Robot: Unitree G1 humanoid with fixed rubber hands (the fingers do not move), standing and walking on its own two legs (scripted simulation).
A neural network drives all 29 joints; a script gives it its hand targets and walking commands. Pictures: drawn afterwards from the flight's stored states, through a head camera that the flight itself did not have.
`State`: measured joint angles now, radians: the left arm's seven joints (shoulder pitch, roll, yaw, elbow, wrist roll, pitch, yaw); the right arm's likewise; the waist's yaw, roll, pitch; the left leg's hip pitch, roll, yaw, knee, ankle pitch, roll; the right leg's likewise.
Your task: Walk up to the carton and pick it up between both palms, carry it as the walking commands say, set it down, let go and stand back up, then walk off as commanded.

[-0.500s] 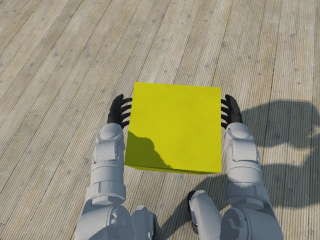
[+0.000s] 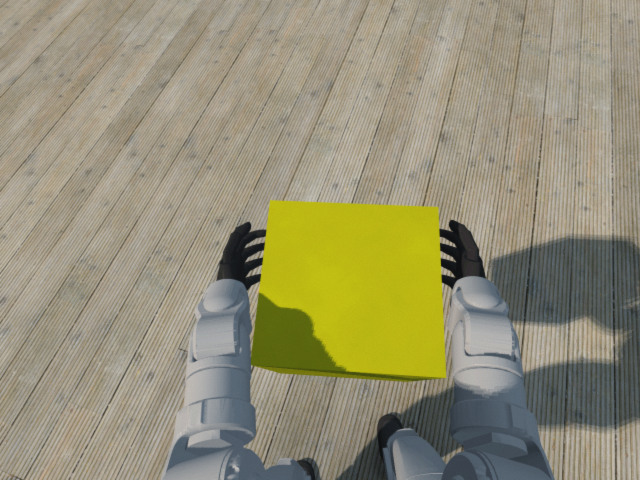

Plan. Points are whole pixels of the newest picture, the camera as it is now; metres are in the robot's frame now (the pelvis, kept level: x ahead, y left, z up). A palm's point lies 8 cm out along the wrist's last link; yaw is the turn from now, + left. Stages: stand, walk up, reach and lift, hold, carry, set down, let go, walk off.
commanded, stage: reach and lift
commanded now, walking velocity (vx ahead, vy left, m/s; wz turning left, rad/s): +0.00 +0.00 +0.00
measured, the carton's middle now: (347, 303) +0.34 -0.03 -0.09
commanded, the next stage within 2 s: none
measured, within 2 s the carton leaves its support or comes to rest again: neither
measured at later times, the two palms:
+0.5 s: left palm (212, 274) +0.34 +0.12 +0.06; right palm (484, 263) +0.32 -0.18 +0.06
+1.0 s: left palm (190, 279) +0.33 +0.14 +0.08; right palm (478, 261) +0.32 -0.16 +0.08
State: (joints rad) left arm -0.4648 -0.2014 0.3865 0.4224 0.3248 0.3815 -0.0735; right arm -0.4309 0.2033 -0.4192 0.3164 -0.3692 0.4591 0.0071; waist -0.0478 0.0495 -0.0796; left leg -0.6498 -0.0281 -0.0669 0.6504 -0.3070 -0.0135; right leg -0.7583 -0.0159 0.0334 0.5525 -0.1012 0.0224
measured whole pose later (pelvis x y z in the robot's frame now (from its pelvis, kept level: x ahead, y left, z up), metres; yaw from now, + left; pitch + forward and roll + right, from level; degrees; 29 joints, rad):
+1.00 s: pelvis +0.02 +0.00 +0.03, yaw +1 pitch -7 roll +0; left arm -0.35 -0.18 0.26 0.30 0.32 0.71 -0.05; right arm -0.32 0.17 -0.28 0.22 -0.33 0.76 -0.02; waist -0.04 0.03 0.05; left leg 0.03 -0.01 -0.09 0.35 -0.25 0.00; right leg -0.09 -0.02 0.01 0.29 -0.08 0.03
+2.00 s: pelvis +0.02 +0.00 +0.03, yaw +0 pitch -8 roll +0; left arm -0.28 -0.16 0.22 0.23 0.28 0.72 -0.04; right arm -0.27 0.15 -0.21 0.18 -0.29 0.77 -0.03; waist -0.01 0.04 0.05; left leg 0.04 0.00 -0.09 0.34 -0.25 -0.01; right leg -0.09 0.00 0.02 0.31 -0.08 0.01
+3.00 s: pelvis +0.02 -0.01 +0.03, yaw +0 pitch -8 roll +0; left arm -0.25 -0.15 0.20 0.21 0.27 0.73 -0.04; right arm -0.24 0.15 -0.18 0.16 -0.28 0.77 -0.03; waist -0.01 0.04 0.06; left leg 0.04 0.00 -0.09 0.35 -0.25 -0.02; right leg -0.09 0.00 0.02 0.31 -0.08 0.01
